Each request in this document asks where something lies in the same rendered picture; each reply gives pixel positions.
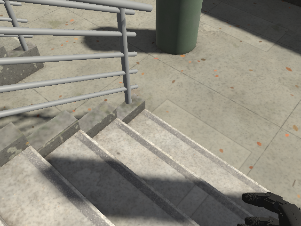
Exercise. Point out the robot right hand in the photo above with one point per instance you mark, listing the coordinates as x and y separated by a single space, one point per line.
288 213

